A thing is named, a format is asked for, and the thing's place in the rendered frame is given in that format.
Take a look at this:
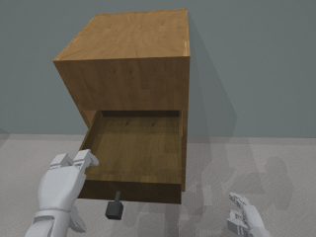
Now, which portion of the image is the cabinet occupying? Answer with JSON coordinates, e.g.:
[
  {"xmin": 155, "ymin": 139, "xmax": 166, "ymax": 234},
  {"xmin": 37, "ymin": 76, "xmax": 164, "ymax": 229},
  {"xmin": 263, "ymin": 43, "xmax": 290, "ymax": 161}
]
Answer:
[{"xmin": 52, "ymin": 8, "xmax": 191, "ymax": 192}]

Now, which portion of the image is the right robot forearm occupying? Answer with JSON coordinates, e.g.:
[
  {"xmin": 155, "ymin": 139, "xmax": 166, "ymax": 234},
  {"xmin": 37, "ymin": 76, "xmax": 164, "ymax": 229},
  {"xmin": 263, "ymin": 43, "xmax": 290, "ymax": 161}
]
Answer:
[{"xmin": 248, "ymin": 227, "xmax": 273, "ymax": 237}]

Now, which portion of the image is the left robot hand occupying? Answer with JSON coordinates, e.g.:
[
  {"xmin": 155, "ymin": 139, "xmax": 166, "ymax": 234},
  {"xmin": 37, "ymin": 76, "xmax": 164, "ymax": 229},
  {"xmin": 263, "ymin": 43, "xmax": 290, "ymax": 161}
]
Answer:
[{"xmin": 37, "ymin": 149, "xmax": 99, "ymax": 233}]

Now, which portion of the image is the left robot forearm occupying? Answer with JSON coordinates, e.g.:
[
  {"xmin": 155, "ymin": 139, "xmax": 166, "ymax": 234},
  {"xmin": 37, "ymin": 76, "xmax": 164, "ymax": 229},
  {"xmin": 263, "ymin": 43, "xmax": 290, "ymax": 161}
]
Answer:
[{"xmin": 25, "ymin": 208, "xmax": 71, "ymax": 237}]

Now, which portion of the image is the drawer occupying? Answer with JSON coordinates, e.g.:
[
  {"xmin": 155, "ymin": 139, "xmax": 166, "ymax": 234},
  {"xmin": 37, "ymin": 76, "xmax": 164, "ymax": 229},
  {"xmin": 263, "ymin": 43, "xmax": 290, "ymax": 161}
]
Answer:
[{"xmin": 78, "ymin": 110, "xmax": 182, "ymax": 204}]

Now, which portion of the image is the handle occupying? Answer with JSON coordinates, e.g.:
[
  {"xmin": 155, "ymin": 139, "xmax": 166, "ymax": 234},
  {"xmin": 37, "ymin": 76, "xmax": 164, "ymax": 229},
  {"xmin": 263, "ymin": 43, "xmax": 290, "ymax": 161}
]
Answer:
[{"xmin": 105, "ymin": 191, "xmax": 123, "ymax": 220}]

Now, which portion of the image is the right robot hand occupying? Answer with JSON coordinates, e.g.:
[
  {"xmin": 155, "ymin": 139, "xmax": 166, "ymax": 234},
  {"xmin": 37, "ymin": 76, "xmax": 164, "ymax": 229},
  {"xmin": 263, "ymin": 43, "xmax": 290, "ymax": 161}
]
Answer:
[{"xmin": 227, "ymin": 192, "xmax": 266, "ymax": 237}]

